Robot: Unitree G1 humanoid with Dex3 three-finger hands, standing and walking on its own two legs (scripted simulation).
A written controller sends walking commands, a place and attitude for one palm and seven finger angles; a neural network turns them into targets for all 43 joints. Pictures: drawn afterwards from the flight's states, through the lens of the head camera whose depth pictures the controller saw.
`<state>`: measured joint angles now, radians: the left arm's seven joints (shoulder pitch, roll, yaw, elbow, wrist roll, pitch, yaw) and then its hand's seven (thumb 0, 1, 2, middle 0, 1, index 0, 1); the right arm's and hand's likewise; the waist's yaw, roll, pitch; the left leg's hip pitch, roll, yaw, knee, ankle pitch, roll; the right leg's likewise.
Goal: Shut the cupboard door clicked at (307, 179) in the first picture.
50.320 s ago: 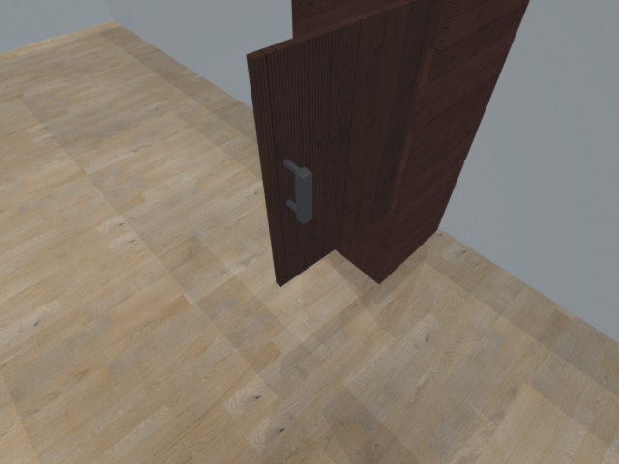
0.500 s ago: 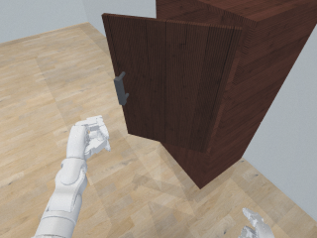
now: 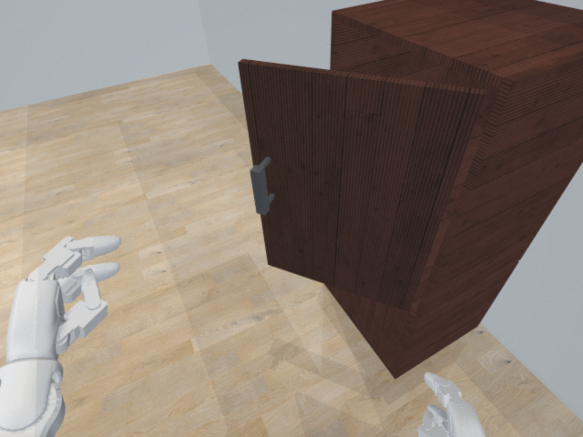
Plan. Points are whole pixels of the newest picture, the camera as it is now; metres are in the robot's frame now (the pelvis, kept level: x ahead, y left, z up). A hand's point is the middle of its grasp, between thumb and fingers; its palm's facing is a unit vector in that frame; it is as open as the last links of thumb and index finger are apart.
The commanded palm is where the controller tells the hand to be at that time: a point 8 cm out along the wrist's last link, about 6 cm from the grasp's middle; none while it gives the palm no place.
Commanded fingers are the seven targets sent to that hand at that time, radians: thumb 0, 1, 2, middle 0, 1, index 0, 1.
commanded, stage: draw the hand back to the body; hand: left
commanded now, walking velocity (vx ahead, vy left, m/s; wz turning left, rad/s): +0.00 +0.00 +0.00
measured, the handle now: (264, 185) +0.63 +0.14 -0.01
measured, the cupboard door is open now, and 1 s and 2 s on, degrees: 38 38 38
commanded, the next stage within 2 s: step back with the hand held close in 0.48 s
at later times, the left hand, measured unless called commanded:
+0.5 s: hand (72, 319) +0.18 +0.25 +0.16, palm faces +0.45 -0.80 -0.40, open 7.4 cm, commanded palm +0.14 +0.29 +0.17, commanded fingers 0.00 0.90 0.90 -0.20 -0.30 -0.20 -0.30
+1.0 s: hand (45, 325) +0.18 +0.28 +0.16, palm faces +0.38 -0.77 -0.51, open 7.4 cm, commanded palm +0.11 +0.31 +0.17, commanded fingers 0.00 0.90 0.90 -0.20 -0.30 -0.20 -0.30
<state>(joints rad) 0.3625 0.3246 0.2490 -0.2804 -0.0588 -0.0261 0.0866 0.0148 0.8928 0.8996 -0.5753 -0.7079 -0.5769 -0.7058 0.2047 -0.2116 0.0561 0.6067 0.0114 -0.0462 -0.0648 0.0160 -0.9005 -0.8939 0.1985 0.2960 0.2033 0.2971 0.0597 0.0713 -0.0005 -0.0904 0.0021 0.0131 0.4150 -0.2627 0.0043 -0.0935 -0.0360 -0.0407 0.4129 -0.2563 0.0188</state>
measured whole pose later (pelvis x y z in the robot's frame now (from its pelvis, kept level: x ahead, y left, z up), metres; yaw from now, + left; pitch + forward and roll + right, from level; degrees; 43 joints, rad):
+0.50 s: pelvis -0.01 -0.01 +0.00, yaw +0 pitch -4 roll +0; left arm 0.45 0.34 0.34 -0.36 -0.06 -0.07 0.10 0.01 0.89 0.90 -0.21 -0.31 -0.21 -0.31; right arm 0.21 -0.22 0.03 0.63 0.01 -0.12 -0.08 0.02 -0.90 -0.89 0.20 0.30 0.20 0.30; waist 0.06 0.06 0.00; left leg -0.08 0.02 0.02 0.43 -0.26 -0.01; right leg -0.09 -0.02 -0.04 0.43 -0.26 0.01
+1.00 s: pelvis -0.03 +0.02 -0.01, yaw -1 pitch +1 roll +0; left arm 0.54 0.44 0.42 -0.44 -0.06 -0.14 0.12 0.01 0.89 0.90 -0.21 -0.30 -0.21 -0.30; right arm 0.19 -0.24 -0.01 0.56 0.02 0.01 -0.09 0.02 -0.90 -0.89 0.20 0.30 0.20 0.30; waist 0.00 0.03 -0.01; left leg -0.27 -0.01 0.04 0.52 -0.26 0.03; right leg -0.28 -0.05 -0.02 0.51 -0.24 0.04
